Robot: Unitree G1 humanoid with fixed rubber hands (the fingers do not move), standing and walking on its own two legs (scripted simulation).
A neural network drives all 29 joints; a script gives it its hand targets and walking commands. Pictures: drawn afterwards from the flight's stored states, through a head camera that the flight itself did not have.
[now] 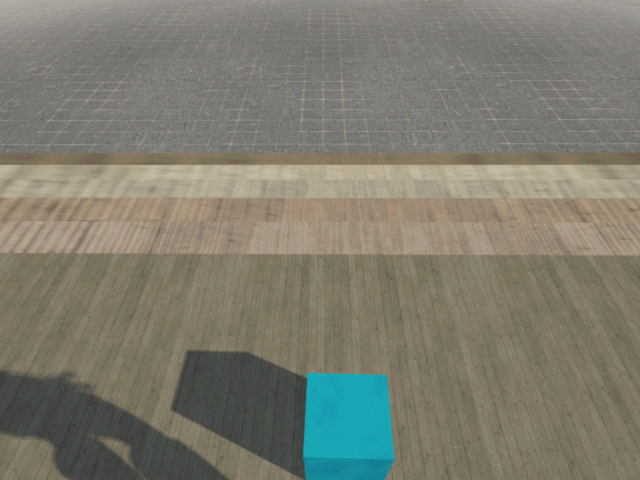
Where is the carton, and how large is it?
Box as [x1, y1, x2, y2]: [303, 373, 394, 479]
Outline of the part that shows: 307,373 303,459 306,479 384,479 394,459 386,375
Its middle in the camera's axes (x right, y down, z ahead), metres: +0.08 +0.52 +1.05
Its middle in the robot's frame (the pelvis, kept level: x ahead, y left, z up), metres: +0.40 -0.05 -0.65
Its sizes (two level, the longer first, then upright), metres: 0.210 0.200 0.250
